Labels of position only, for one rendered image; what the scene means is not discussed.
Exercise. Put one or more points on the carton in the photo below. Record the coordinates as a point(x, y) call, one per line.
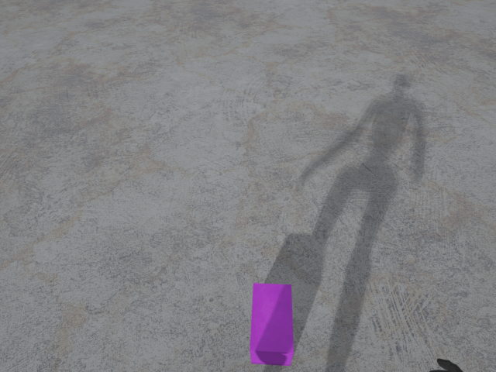
point(271, 337)

